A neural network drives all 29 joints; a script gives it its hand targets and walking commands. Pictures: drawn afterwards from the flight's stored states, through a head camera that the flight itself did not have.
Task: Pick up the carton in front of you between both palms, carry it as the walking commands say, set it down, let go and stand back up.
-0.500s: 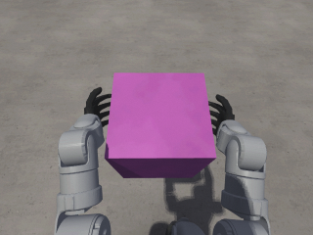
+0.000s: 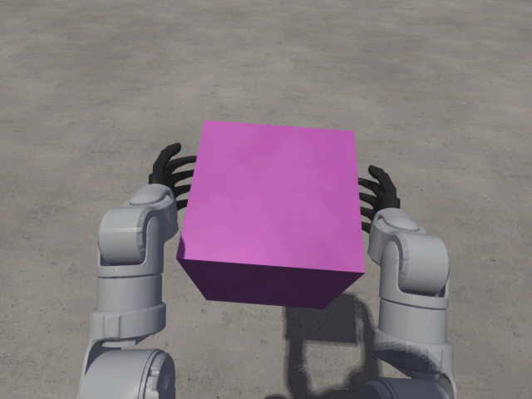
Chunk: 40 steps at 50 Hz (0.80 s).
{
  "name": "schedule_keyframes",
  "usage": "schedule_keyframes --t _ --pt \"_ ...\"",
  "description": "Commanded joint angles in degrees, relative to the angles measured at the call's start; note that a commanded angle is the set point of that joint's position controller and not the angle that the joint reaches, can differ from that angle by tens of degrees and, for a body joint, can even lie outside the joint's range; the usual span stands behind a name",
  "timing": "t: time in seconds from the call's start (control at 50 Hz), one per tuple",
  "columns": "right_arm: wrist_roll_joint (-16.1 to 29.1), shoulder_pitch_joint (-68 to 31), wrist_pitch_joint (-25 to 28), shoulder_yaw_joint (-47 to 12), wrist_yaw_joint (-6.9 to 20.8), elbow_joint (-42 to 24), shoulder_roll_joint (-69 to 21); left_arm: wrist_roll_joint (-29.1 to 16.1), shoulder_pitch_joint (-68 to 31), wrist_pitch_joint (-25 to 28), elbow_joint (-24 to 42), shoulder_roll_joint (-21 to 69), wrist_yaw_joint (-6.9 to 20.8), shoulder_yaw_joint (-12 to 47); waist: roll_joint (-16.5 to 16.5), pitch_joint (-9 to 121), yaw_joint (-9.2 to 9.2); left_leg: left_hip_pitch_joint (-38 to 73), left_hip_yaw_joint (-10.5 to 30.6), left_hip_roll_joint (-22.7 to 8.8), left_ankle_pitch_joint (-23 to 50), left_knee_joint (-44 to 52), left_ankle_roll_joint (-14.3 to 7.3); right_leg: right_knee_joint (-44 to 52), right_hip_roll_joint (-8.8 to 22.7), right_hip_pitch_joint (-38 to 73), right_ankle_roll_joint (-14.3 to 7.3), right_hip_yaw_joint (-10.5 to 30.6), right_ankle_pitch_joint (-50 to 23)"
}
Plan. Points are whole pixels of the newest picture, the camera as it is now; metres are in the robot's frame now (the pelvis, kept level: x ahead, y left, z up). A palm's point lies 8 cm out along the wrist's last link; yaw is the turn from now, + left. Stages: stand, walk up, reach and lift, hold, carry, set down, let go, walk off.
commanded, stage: carry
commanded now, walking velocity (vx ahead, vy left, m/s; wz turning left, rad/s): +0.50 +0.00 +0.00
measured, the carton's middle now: (271, 226) +0.37 +0.03 +0.07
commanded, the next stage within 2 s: none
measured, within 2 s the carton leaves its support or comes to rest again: neither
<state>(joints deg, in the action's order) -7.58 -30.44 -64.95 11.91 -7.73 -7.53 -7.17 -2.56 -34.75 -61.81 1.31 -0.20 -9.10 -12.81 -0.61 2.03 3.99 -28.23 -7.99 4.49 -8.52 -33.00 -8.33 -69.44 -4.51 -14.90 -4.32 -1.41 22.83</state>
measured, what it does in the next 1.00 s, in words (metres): walks ahead: right foot, then left foot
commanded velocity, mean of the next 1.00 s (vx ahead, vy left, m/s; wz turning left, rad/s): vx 0.45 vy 0.00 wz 0.00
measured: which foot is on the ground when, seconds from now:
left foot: down 0.00-0.38, up 0.40-0.82, down 0.84-1.00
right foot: up 0.00-0.34, down 0.36-0.88, up 0.90-1.00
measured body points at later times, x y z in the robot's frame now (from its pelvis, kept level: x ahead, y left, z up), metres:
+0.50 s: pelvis +0.33 -0.07 +0.03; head +0.38 -0.07 +0.47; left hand +0.65 +0.10 +0.10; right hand +0.66 -0.20 +0.09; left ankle +0.20 +0.05 -0.62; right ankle +0.37 -0.13 -0.72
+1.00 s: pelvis +0.64 -0.03 +0.02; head +0.62 -0.02 +0.47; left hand +0.91 +0.11 +0.10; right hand +0.88 -0.19 +0.10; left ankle +0.68 +0.05 -0.72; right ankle +0.54 -0.14 -0.63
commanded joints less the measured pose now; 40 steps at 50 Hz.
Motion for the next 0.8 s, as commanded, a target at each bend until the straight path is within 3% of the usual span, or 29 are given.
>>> schedule_keyframes --t 0.0,0.02,0.06,0.1,0.16,0.22,0.28,0.3,0.32,0.34,0.36,0.38,0.4,0.42,0.44,0.48,0.62,0.74,0.78 --pt "14.0 -26.7 -1.0 -30.6 1.1 0.3 -35.0 -15.4 -24.8 -5.2 -0.3 49.2 7.1 34.6 4.2 30.8 -8.67 46.4 39.6 -28.0 15.4 4.1 -14.1 -20.6 3.5 -33.6 0.4 7.2 6.9" --pt "17.6 -32.3 -0.7 -33.9 1.8 -3.3 -40.1 -14.2 -25.8 -5.1 1.1 50.8 6.8 33.5 0.2 28.4 -7.76 40.5 39.3 -25.9 5.5 7.5 -12.9 -18.8 4.6 -34.6 0.7 5.7 4.2" --pt "23.9 -42.4 0.5 -39.5 3.7 -6.7 -48.8 -11.4 -28.4 -4.0 3.3 53.8 6.9 32.0 -0.2 24.3 -6.14 28.7 35.6 -23.8 5.7 9.2 -10.9 -14.2 6.8 -31.3 1.0 3.7 2.7" --pt "28.3 -47.2 2.1 -43.1 5.2 -7.9 -53.8 -8.6 -28.8 -2.2 4.1 55.8 6.9 31.7 -0.5 22.4 -5.94 23.0 31.4 -21.2 4.4 10.4 -8.7 -7.4 8.9 -29.9 1.6 2.9 1.0" --pt "29.9 -45.1 4.4 -45.6 6.3 -7.1 -55.3 -5.5 -25.3 0.2 5.6 55.7 6.4 33.1 3.4 22.9 -7.60 28.2 24.6 -18.3 17.3 9.2 -7.6 4.8 8.8 -32.3 2.3 0.7 -4.7" --pt "29.4 -39.1 6.0 -45.8 6.9 -5.6 -54.9 -4.3 -21.7 1.9 7.0 55.4 6.4 34.8 6.7 24.1 -8.97 32.3 16.1 -15.3 31.5 7.4 -3.5 21.9 6.1 -25.9 1.8 -3.2 -14.1" --pt "27.3 -33.0 6.8 -45.3 7.2 -4.3 -53.4 -4.9 -19.1 2.9 8.4 55.2 6.8 37.4 8.7 24.3 -8.41 33.6 8.8 -12.7 42.4 4.3 0.3 36.8 1.4 -14.6 1.2 -9.0 -20.8" --pt "26.4 -30.6 6.8 -44.8 7.2 -4.1 -52.4 -5.4 -17.9 2.9 8.9 55.1 7.0 38.5 9.5 25.8 -7.70 34.0 6.9 -12.2 46.6 0.8 2.1 41.3 0.4 -8.3 0.7 -9.9 -24.4" --pt "25.5 -28.3 6.7 -44.6 7.2 -4.3 -51.4 -6.0 -17.0 2.9 9.4 55.3 7.2 39.6 9.5 28.0 -6.03 32.1 3.9 -11.3 46.0 -5.1 4.4 48.4 0.5 1.9 0.3 -11.0 -31.3" --pt "24.8 -26.8 6.6 -44.5 7.1 -4.9 -50.5 -6.5 -15.5 2.7 10.0 55.1 7.6 40.4 8.9 28.9 -3.87 25.1 3.5 -10.9 38.3 -11.1 6.0 49.7 4.0 12.9 -0.2 -8.2 -32.8" --pt "23.7 -25.7 6.1 -44.3 7.0 -5.6 -49.5 -7.2 -13.0 2.3 10.6 54.7 7.9 40.7 2.2 31.6 -2.92 14.1 3.9 -10.4 10.9 -19.5 7.8 44.2 16.3 25.6 -1.3 4.8 -46.6" --pt "23.1 -21.1 5.4 -43.9 7.0 -4.6 -50.6 -7.0 -12.5 2.0 10.1 52.9 7.8 40.8 -13.1 38.5 -3.23 -6.8 5.7 -3.2 -22.7 -35.5 10.3 41.1 31.2 46.7 -13.0 27.1 -53.7" --pt "22.2 -19.1 4.9 -43.5 6.8 -6.8 -48.6 -8.7 -8.3 1.6 10.4 54.6 8.1 42.4 -10.7 38.1 -1.58 -12.2 8.5 -3.7 -22.8 -40.5 9.8 45.4 29.7 44.4 -14.0 30.1 -42.8" --pt "22.1 -19.2 4.5 -43.5 6.7 -8.2 -50.2 -10.3 -8.6 1.3 13.2 56.1 8.6 43.5 -8.5 32.9 -2.04 -15.3 8.8 -5.2 -20.1 -38.6 9.5 47.1 26.1 40.4 -11.1 25.7 -40.8" --pt "21.3 -18.4 4.5 -43.3 6.7 -9.7 -51.0 -11.6 -9.9 0.9 16.3 57.9 9.3 44.7 -3.0 29.8 -2.27 -14.8 8.6 -6.3 -15.9 -34.5 9.5 48.5 24.8 36.7 -8.2 21.5 -42.6" --pt "19.8 -14.9 4.3 -43.6 6.9 -12.6 -51.3 -13.9 -10.5 0.3 21.1 59.6 10.6 47.3 -2.0 26.4 -2.69 -11.1 8.1 -7.6 -11.5 -26.7 9.6 51.4 22.9 30.6 -4.7 15.5 -42.5" --pt "16.7 2.2 0.7 -44.8 6.3 -19.2 -50.8 -15.9 5.2 -4.4 26.2 56.7 13.5 47.8 -8.2 19.2 -2.91 -8.0 0.8 -6.4 -3.2 -6.1 10.3 55.0 18.0 25.5 -3.2 2.7 -42.7" --pt "20.6 1.7 -3.5 -47.3 8.6 -24.4 -49.5 -13.4 10.7 -7.7 27.0 54.3 14.4 45.7 -9.5 9.8 -2.56 -3.1 -3.7 -5.8 5.7 4.4 8.7 55.5 16.9 21.4 -1.3 -3.3 -46.7" --pt "21.9 0.7 -4.6 -47.3 9.2 -24.9 -48.3 -13.0 10.2 -8.4 27.5 53.2 14.0 45.3 -8.9 10.2 -3.10 6.3 -5.9 -4.6 5.9 6.5 7.5 49.4 16.5 17.8 -0.2 -6.0 -49.8"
